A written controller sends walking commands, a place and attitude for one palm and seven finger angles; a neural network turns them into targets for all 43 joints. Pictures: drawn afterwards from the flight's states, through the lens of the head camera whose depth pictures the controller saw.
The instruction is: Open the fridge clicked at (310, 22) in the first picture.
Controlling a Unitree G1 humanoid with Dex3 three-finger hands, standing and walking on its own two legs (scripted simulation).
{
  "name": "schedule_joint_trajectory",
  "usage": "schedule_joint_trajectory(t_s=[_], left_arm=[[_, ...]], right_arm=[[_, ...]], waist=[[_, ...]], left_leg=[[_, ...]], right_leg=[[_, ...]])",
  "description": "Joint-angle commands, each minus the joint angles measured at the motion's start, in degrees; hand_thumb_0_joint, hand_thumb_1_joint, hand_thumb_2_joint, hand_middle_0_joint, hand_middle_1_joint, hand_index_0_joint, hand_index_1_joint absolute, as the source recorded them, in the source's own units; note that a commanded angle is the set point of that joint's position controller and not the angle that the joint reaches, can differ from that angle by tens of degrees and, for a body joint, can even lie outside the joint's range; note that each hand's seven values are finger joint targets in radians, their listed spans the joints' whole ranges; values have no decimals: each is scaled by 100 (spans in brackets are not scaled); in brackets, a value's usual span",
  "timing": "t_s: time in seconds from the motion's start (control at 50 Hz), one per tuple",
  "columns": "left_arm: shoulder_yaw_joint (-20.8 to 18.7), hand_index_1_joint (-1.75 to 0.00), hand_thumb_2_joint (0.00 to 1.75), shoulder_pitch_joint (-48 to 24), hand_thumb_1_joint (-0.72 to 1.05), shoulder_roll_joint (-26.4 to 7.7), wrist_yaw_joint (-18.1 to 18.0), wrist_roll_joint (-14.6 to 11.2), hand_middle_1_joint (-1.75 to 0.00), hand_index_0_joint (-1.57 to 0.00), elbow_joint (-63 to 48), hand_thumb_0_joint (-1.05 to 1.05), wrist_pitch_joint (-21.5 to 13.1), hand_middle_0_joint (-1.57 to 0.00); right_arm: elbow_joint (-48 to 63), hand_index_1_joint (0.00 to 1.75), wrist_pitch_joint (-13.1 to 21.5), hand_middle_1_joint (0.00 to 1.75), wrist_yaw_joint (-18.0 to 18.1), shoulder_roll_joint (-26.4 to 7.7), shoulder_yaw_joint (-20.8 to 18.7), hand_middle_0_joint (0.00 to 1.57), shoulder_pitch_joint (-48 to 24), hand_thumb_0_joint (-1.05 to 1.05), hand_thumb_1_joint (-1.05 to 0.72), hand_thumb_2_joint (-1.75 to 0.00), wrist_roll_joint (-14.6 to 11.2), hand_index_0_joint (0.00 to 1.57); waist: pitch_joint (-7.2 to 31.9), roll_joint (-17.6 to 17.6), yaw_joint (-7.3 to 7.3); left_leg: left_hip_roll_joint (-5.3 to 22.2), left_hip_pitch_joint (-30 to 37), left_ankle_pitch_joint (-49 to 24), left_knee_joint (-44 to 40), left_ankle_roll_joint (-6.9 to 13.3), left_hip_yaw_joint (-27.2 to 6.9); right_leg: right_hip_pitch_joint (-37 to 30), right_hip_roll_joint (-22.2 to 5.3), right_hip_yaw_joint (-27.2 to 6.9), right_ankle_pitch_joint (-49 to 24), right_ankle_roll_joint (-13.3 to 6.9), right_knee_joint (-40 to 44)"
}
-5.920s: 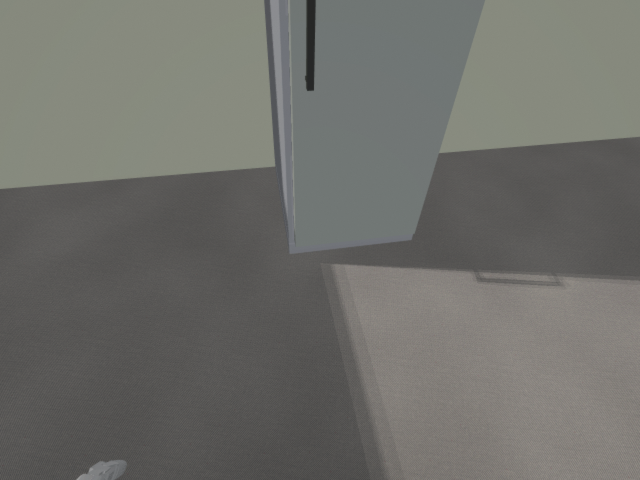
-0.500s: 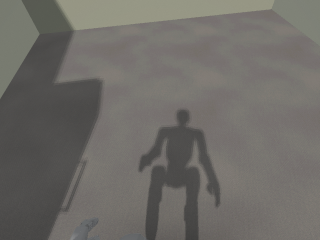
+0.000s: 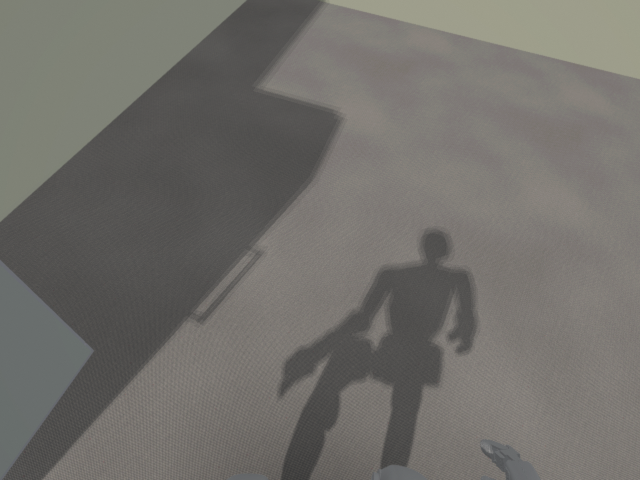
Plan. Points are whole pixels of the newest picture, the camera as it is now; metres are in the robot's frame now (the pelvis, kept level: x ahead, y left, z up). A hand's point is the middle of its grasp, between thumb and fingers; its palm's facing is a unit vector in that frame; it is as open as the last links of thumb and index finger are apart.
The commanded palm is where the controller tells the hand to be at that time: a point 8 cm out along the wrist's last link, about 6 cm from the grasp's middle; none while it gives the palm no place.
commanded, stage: turn to face it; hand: left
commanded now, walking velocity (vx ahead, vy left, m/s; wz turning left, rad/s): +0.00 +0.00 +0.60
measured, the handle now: out of the picture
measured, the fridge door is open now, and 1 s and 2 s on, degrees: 0 0 0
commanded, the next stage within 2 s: none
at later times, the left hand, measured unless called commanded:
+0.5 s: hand out of the picture +0.08 +0.18 -0.13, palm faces +0.26 -0.92 -0.29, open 7.4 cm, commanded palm none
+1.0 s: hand out of the picture -0.15 +0.19 -0.19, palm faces +0.61 -0.75 -0.26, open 7.4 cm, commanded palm none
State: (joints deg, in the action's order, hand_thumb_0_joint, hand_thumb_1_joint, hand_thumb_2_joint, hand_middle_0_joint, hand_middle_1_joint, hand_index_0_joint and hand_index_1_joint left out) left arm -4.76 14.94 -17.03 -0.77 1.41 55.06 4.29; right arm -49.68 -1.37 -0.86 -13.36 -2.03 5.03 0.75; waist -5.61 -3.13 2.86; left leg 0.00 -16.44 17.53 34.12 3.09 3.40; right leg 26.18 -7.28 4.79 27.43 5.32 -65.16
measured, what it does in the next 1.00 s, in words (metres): steps on the spot, turning left: right foot, then left foot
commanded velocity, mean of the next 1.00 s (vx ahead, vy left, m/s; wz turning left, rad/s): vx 0.00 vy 0.00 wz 0.60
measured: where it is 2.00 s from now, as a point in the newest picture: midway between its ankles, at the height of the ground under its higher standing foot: outside the picture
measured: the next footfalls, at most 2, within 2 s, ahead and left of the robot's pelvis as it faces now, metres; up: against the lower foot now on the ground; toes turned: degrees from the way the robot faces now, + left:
right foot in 0.44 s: +0.04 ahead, -0.15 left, +0.00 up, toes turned +15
left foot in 0.90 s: -0.04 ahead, +0.10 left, +0.00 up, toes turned +39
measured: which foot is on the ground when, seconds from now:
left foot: down 0.00-0.44, up 0.46-0.88, down 0.90-1.00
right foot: up 0.00-0.42, down 0.44-0.90, up 0.92-1.00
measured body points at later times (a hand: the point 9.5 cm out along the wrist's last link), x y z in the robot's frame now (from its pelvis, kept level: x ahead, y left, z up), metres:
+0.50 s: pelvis -0.01 -0.05 +0.00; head +0.03 -0.07 +0.45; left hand +0.07 +0.23 -0.11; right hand +0.07 -0.30 -0.16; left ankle -0.01 +0.08 -0.70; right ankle +0.01 -0.16 -0.73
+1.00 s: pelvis -0.03 +0.00 -0.01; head -0.02 +0.05 +0.44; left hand -0.18 +0.23 -0.17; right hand +0.24 -0.14 -0.11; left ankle -0.07 +0.07 -0.73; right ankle +0.01 -0.15 -0.67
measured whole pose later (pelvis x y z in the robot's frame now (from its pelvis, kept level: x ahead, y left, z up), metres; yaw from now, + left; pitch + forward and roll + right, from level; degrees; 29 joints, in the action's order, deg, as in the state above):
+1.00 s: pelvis -0.03 +0.00 -0.01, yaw +36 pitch +0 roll -1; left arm -4.5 15.2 -16.9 -1.2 1.2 54.4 4.3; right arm -50.2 -1.2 -1.1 -14.1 -2.9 5.7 0.7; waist -5.7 -3.8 1.9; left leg -0.2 -17.7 18.9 36.8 3.4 3.9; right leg 22.6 -7.9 6.0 31.8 4.9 -62.3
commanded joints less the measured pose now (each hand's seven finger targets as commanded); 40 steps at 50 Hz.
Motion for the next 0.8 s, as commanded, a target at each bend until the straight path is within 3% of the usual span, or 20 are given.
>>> schedule_joint_trajectory(t_s=[0.0, 0.08, 0.12, 0.24, 0.3, 0.36, 0.38, 0.4, 0.42, 0.44, 0.46, 0.48, 0.5, 0.52, 0.56, 0.66, 0.78], left_arm=[[-87, -30, 90, -117, 90, -383, 20, -25, -30, -20, -546, 0, -212, -20], [-86, -30, 90, -312, 90, -365, -23, -28, -30, -20, -625, 0, -194, -20], [-91, -30, 90, -479, 90, -320, -37, -31, -30, -20, -710, 0, -198, -20], [-34, -30, 90, -996, 90, -159, -67, -79, -30, -20, -1001, 0, -246, -20], [1, -30, 90, -894, 90, -81, -85, -120, -30, -20, -1051, 0, -281, -20], [-22, -30, 90, -414, 90, -172, -113, -150, -30, -20, -956, 0, -341, -20], [-63, -30, 90, -212, 90, -272, -134, -149, -30, -20, -921, 0, -389, -20], [-149, -30, 90, -86, 90, -726, -176, -78, -30, -20, -903, 0, -450, -20], [-179, -30, 90, -175, 90, -1087, -195, -18, -30, -20, -980, 0, -442, -20], [-123, -30, 90, -336, 90, -944, -207, -52, -30, -20, -1060, 0, -412, -20], [-89, -30, 90, -741, 90, -572, -224, -68, -30, -20, -1094, 0, -453, -20], [-37, -30, 90, -958, 90, -511, -188, -80, -30, -20, -1121, 0, -448, -20], [31, -30, 90, -1065, 90, -361, -158, -80, -30, -20, -1121, 0, -465, -20], [54, -30, 90, -972, 90, -290, -142, -75, -30, -20, -1083, 0, -490, -20], [51, -30, 90, -675, 90, -292, -145, -62, -30, -20, -978, 0, -512, -20], [-1, -30, 90, -88, 90, -483, -141, -10, -30, -20, -762, 0, -488, -20], [-98, -30, 90, 127, 90, -779, -117, 42, -30, -20, -644, 0, -410, -20]], right_arm=[[262, 30, 105, 30, 134, -1179, -347, 20, 338, 0, -90, -90, -1, 20], [208, 30, 96, 30, 126, -1112, -374, 20, 554, 0, -90, -90, 5, 20], [171, 30, 83, 30, 121, -1102, -394, 20, 657, 0, -90, -90, 21, 20], [70, 30, 49, 30, 134, -1091, -468, 20, 972, 0, -90, -90, 70, 20], [75, 30, 14, 30, 134, -1103, -490, 20, 954, 0, -90, -90, 84, 20], [125, 30, -14, 30, 108, -1056, -522, 20, 741, 0, -90, -90, 41, 20], [144, 30, -17, 30, 94, -918, -507, 20, 757, 0, -90, -90, 10, 20], [167, 30, -18, 30, 59, -546, -461, 20, 946, 0, -90, -90, -55, 20], [295, 30, -22, 30, 77, -432, -443, 20, 958, 0, -90, -90, -12, 20], [267, 30, -54, 30, 65, -744, -516, 20, 846, 0, -90, -90, 62, 20], [119, 30, -128, 30, 37, -721, -532, 20, 943, 0, -90, -90, 72, 20], [-25, 30, -188, 30, 1, -639, -533, 20, 1031, 0, -90, -90, 77, 20], [-96, 30, -201, 30, -40, -620, -509, 20, 1087, 0, -90, -90, 78, 20], [-120, 30, -208, 30, -62, -546, -487, 20, 1120, 0, -90, -90, 71, 20], [-121, 30, -223, 30, -79, -528, -471, 20, 1029, 0, -90, -90, 47, 20], [34, 30, -242, 30, -86, -498, -402, 20, 417, 0, -90, -90, 40, 20], [207, 30, -139, 30, -105, -413, -277, 20, 14, 0, -90, -90, -9, 20]], waist=[[770, 1131, -290], [674, 862, -339], [620, 951, -387], [733, 1128, -546], [901, 1176, -490], [1042, 1211, -254], [1182, 923, -155], [1318, -340, -114], [1125, -1452, -101], [943, -786, -159], [760, -707, -387], [466, -593, -502], [262, -449, -580], [203, -547, -568], [195, -618, -479], [239, -746, -195], [489, -1063, -40]], left_leg=[[1244, 929, -3168, -1432, 343, -1327], [1229, 794, -2205, -1682, 463, -1766], [1214, 762, -1851, -1727, 536, -2015], [1224, 825, -1964, -1510, 779, -2748], [1090, 606, -2382, -1327, 739, -2967], [770, 26, -2266, -986, 451, -2919], [527, -401, -1771, -711, 191, -2784], [-10, -1513, -113, 245, -259, -1987], [-632, -2278, 1546, 1646, -640, -851], [-267, -1913, 1481, 2615, -564, -998], [-127, -1831, 1110, 3024, -573, -1083], [-44, -1774, 779, 3397, -635, -892], [34, -1807, 469, 3596, -697, -722], [47, -1867, 312, 3674, -746, -607], [116, -1903, 173, 3647, -811, -497], [241, -1808, 485, 2831, -874, -234], [168, -890, 681, 1054, -681, 254]], right_leg=[[615, 2, -425, -724, 109, -407], [555, 54, -554, -871, 148, -49], [569, 93, -584, -803, 155, 205], [269, 343, -641, -239, 62, 1348], [-401, 584, -609, -173, -44, 2114], [-1540, 712, -514, -979, -133, 3526], [-2287, 517, -618, -1466, -192, 4425], [-3335, -743, -1693, -1246, -541, 5071], [-3047, -2143, -2898, -1724, -1187, 5142], [-2134, -2141, -2443, -1925, -1420, 5053], [-1852, -1756, -1959, -1957, -1306, 5094], [-1579, -1396, -1554, -1944, -1172, 5024], [-1543, -1126, -1049, -2356, -1093, 4861], [-1600, -999, -676, -2779, -1020, 4761], [-1779, -992, -428, -3158, -989, 4704], [-2204, -1215, -229, -3601, -1134, 4561], [-2287, -1377, 127, -4339, -1127, 3990]])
